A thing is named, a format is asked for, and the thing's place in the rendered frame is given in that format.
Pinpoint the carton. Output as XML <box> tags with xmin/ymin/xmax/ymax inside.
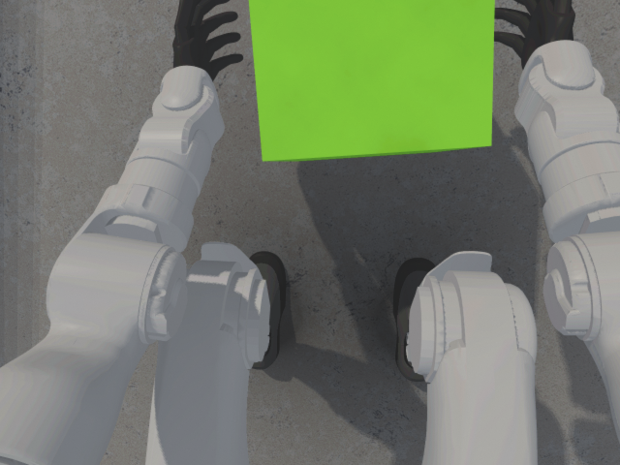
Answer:
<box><xmin>249</xmin><ymin>0</ymin><xmax>495</xmax><ymax>162</ymax></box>

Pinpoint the left robot foot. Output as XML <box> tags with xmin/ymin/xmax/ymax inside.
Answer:
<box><xmin>249</xmin><ymin>251</ymin><xmax>286</xmax><ymax>369</ymax></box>

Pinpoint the right robot hand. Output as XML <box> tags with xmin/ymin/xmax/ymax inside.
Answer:
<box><xmin>494</xmin><ymin>0</ymin><xmax>575</xmax><ymax>69</ymax></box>

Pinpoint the robot foot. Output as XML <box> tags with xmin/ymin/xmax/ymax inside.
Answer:
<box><xmin>393</xmin><ymin>258</ymin><xmax>436</xmax><ymax>382</ymax></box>
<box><xmin>249</xmin><ymin>251</ymin><xmax>286</xmax><ymax>369</ymax></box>

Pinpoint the right robot foot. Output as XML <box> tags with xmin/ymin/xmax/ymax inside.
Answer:
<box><xmin>393</xmin><ymin>258</ymin><xmax>436</xmax><ymax>382</ymax></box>

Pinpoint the robot left upper arm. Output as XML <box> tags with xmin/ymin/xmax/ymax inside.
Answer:
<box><xmin>0</xmin><ymin>232</ymin><xmax>187</xmax><ymax>465</ymax></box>

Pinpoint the robot left forearm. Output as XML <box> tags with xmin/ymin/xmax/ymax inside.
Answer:
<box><xmin>46</xmin><ymin>66</ymin><xmax>225</xmax><ymax>320</ymax></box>

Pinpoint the left robot hand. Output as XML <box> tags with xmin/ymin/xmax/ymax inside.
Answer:
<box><xmin>172</xmin><ymin>0</ymin><xmax>243</xmax><ymax>81</ymax></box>

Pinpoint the robot right upper arm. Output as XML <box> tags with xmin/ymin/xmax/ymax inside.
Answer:
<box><xmin>542</xmin><ymin>231</ymin><xmax>620</xmax><ymax>444</ymax></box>

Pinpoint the robot right forearm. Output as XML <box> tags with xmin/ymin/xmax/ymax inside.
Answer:
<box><xmin>514</xmin><ymin>40</ymin><xmax>620</xmax><ymax>243</ymax></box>

